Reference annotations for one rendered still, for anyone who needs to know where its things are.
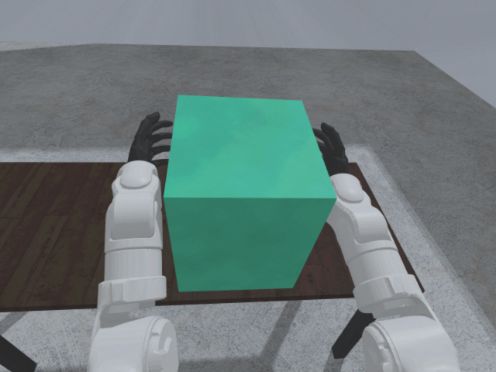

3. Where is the left robot forearm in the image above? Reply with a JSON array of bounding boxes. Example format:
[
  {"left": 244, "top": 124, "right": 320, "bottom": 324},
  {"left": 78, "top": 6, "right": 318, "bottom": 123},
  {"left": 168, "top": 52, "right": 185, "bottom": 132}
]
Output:
[{"left": 87, "top": 160, "right": 167, "bottom": 372}]

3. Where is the robot left upper arm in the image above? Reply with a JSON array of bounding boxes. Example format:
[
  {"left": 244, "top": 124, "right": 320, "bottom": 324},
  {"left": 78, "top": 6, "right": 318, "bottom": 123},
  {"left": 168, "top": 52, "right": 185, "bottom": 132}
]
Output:
[{"left": 88, "top": 315, "right": 179, "bottom": 372}]

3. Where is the carton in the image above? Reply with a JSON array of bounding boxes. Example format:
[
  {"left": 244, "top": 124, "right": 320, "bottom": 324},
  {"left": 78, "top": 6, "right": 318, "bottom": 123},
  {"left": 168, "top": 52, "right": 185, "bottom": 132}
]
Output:
[{"left": 164, "top": 95, "right": 337, "bottom": 292}]

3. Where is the left robot hand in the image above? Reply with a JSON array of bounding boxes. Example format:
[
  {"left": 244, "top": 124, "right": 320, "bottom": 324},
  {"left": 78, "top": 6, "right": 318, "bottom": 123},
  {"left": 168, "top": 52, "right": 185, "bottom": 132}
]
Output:
[{"left": 127, "top": 112, "right": 173, "bottom": 168}]

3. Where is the right robot forearm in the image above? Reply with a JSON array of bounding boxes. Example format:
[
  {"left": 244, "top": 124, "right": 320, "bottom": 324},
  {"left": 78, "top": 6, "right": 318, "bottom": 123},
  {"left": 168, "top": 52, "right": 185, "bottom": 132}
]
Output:
[{"left": 326, "top": 174, "right": 461, "bottom": 371}]

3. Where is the robot right upper arm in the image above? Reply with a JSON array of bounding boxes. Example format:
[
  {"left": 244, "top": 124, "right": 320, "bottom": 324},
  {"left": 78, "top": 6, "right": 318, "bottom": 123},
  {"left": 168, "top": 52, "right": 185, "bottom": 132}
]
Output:
[{"left": 362, "top": 314, "right": 461, "bottom": 372}]

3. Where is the table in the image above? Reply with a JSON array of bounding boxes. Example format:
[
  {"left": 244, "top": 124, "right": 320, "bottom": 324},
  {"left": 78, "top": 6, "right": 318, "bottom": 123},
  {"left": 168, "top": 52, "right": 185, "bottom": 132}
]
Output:
[{"left": 0, "top": 162, "right": 425, "bottom": 372}]

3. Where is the right robot hand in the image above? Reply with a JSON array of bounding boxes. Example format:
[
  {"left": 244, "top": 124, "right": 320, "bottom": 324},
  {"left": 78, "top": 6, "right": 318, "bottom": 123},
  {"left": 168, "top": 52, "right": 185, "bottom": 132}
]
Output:
[{"left": 312, "top": 122, "right": 350, "bottom": 177}]

